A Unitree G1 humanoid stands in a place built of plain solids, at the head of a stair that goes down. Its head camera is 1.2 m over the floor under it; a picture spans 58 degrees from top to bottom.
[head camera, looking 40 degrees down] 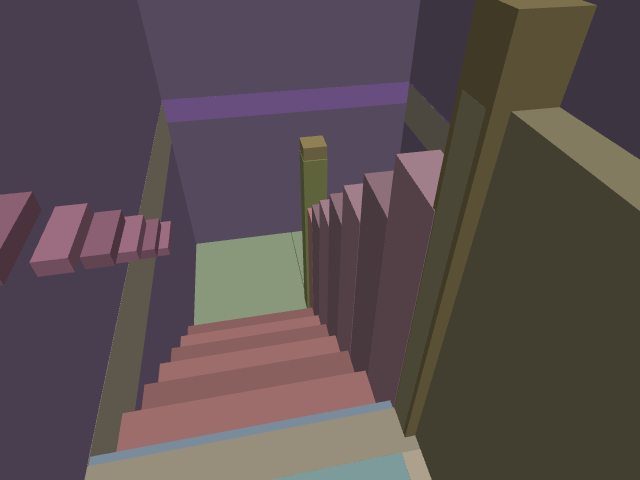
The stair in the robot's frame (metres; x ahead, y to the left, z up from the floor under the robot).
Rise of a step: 0.19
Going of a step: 0.23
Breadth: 0.85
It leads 11 degrees to the left of straight ahead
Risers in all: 7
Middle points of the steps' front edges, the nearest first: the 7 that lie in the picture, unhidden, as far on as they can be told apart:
0.60 0.21 0.00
0.83 0.25 -0.18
1.05 0.29 -0.37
1.27 0.34 -0.56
1.49 0.38 -0.74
1.72 0.43 -0.93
1.94 0.47 -1.11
